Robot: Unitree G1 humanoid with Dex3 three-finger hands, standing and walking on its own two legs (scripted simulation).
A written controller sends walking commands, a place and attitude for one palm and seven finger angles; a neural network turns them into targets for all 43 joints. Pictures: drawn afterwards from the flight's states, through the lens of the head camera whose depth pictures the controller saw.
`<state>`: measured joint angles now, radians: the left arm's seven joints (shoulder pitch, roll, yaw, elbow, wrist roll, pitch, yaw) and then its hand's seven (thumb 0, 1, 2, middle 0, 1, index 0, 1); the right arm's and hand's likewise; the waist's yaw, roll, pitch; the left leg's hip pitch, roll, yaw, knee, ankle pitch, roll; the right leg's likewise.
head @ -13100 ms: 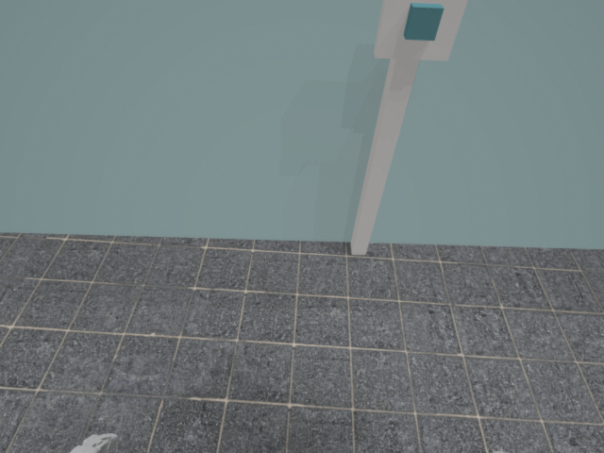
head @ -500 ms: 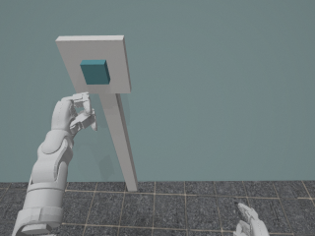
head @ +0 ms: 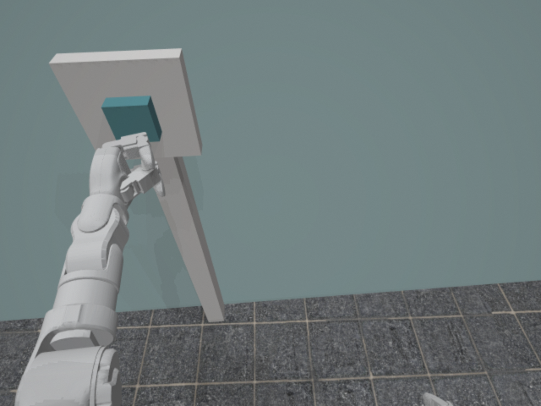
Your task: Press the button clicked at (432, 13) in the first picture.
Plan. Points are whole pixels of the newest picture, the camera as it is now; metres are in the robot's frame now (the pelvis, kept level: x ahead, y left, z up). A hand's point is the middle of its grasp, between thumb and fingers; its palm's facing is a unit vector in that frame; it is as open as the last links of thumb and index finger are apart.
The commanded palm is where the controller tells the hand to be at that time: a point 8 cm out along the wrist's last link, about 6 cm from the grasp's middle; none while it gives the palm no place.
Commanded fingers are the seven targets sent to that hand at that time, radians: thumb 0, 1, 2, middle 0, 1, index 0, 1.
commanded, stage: aim a knuckle at the button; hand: left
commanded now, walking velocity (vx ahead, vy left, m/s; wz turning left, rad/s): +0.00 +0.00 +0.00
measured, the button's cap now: (134, 119) +0.50 +0.23 +0.18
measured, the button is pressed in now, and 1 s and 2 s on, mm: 0 0 10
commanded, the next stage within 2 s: press the button with the knuckle in 0.62 s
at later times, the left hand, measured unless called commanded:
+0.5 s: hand (159, 174) +0.41 +0.17 +0.14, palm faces +0.09 -1.00 +0.01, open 3.1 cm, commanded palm +0.38 +0.23 +0.15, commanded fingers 0.00 0.90 0.90 -1.30 -1.50 -1.30 -1.50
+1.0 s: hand (147, 169) +0.42 +0.19 +0.15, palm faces +0.11 -0.99 +0.01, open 3.1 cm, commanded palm +0.39 +0.24 +0.15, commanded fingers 0.00 0.90 0.90 -1.30 -1.50 -1.30 -1.50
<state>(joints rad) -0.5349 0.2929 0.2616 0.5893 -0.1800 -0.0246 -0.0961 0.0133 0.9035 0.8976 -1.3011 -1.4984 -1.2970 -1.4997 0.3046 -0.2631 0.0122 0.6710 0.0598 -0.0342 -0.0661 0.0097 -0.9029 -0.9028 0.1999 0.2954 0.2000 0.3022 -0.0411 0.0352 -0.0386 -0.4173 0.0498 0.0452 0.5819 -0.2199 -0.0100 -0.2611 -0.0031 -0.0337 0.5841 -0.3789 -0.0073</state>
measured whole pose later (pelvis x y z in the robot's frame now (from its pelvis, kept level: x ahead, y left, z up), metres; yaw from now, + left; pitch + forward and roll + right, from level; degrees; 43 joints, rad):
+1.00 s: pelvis +0.00 +0.00 +0.00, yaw +1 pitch +4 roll -1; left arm -0.59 0.32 0.27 0.66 -0.19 -0.03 -0.12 0.01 0.90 0.90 -1.30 -1.50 -1.30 -1.50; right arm 0.29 -0.27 0.01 0.67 0.06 -0.01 -0.08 0.01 -0.90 -0.90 0.20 0.30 0.20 0.30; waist -0.04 0.03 -0.04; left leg -0.44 0.05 0.03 0.61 -0.23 -0.01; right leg -0.27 0.00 -0.05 0.59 -0.38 -0.01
